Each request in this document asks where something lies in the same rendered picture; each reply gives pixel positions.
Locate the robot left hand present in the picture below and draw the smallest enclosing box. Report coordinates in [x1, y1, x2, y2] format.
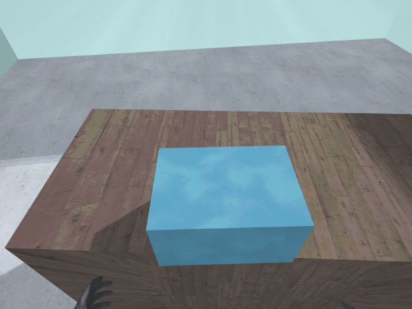
[74, 276, 113, 309]

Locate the pedestal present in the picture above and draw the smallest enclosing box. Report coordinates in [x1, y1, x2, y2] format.
[5, 109, 412, 309]

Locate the carton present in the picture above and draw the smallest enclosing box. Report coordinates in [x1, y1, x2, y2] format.
[146, 145, 314, 266]

